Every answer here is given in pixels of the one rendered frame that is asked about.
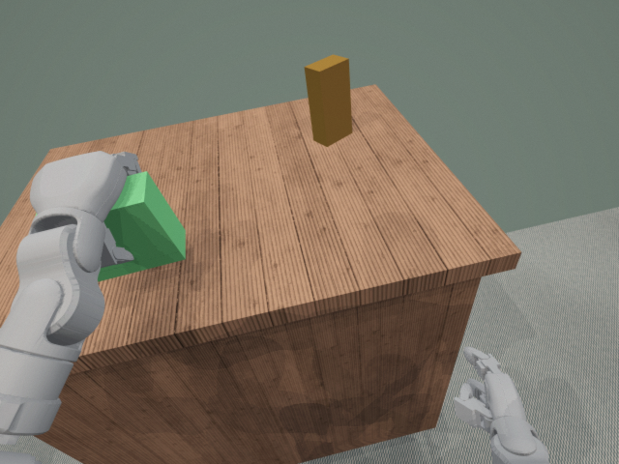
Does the left robot hand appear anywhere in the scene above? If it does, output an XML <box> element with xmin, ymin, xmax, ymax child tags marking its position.
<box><xmin>30</xmin><ymin>151</ymin><xmax>142</xmax><ymax>268</ymax></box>

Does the right robot forearm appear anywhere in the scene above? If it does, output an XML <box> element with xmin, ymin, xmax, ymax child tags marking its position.
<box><xmin>490</xmin><ymin>417</ymin><xmax>549</xmax><ymax>464</ymax></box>

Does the left robot forearm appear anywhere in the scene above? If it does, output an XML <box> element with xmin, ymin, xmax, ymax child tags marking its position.
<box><xmin>0</xmin><ymin>207</ymin><xmax>105</xmax><ymax>445</ymax></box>

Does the sponge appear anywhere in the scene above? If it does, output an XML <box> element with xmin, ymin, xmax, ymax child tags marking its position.
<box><xmin>36</xmin><ymin>171</ymin><xmax>186</xmax><ymax>282</ymax></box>

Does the right robot hand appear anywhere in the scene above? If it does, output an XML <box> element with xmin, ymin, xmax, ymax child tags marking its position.
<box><xmin>454</xmin><ymin>346</ymin><xmax>527</xmax><ymax>434</ymax></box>

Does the table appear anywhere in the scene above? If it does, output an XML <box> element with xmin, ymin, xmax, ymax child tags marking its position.
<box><xmin>0</xmin><ymin>84</ymin><xmax>521</xmax><ymax>464</ymax></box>

